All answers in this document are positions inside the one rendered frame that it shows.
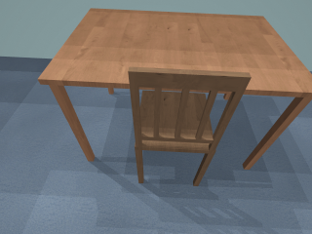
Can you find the table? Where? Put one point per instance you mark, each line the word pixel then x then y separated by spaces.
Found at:
pixel 106 42

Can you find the chair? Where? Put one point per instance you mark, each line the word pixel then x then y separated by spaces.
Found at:
pixel 180 121

